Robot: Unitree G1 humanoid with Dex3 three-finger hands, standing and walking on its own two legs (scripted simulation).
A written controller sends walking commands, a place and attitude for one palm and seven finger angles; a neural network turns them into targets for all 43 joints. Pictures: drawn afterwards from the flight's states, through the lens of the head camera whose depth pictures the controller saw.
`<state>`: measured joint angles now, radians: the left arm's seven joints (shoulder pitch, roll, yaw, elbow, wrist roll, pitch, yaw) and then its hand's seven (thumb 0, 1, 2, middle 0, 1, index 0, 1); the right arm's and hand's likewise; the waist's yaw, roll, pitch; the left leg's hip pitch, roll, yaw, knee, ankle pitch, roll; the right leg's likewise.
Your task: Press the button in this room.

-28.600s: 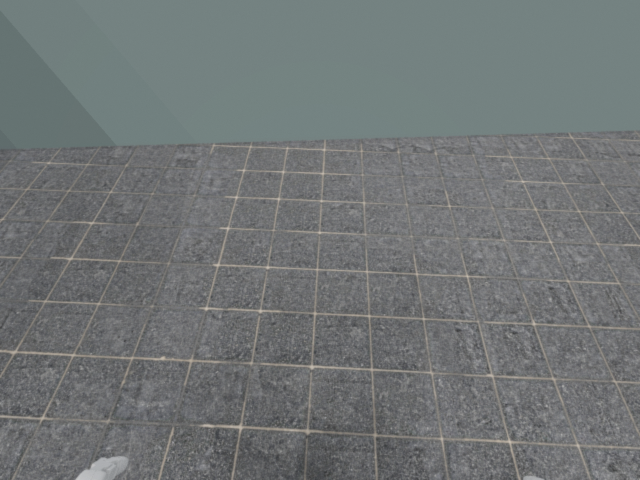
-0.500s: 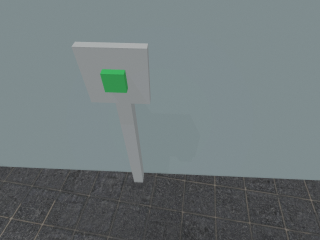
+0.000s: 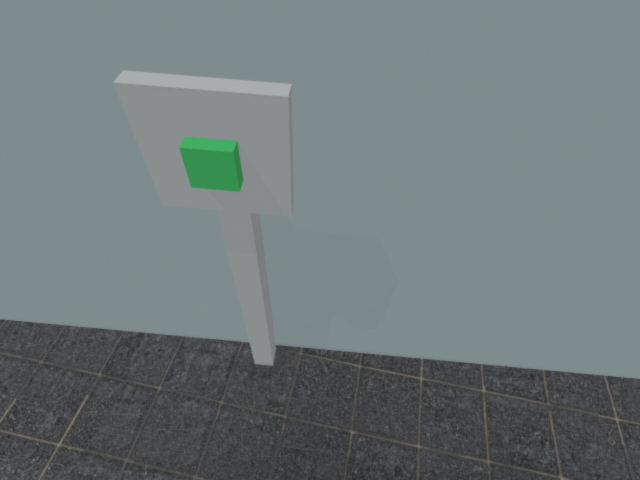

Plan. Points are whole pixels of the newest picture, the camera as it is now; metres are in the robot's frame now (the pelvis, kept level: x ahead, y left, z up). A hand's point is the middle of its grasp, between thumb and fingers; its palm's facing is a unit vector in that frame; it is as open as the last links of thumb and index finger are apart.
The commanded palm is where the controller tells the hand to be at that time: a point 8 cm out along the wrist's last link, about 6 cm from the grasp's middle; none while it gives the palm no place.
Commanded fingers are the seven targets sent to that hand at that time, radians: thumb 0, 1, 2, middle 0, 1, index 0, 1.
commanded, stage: come to a stop and stand still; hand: left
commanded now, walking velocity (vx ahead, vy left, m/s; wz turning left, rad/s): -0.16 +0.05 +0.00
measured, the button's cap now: (214, 163) +0.49 +0.20 +0.11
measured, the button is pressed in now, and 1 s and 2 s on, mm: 0 0 0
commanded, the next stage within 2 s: look again from close up in 0.82 s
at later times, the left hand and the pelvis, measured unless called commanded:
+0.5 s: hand out of the picture +0.05 +0.19 -0.16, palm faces -0.01 -0.96 -0.28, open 7.4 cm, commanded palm none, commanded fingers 0.00 0.90 0.90 -0.20 -0.30 -0.20 -0.30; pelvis -0.03 +0.00 +0.00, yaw -2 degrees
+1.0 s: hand out of the picture -0.05 +0.18 -0.16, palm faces -0.03 -0.98 -0.21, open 7.4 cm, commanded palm none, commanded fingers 0.00 0.90 0.90 -0.20 -0.30 -0.20 -0.30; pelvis -0.04 +0.00 +0.01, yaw -2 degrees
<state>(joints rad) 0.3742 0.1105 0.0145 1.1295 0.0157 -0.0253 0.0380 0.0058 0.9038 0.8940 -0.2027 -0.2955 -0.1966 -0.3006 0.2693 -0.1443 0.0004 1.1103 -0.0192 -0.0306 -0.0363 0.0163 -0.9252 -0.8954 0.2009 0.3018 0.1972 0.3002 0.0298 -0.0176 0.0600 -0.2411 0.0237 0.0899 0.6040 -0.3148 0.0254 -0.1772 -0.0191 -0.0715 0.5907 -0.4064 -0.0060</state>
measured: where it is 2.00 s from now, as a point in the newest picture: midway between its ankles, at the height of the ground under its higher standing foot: outside the picture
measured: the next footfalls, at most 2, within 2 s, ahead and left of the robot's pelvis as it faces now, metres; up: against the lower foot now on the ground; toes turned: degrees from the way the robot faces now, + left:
none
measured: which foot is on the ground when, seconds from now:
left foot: down 0.00-1.00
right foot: down 0.00-1.00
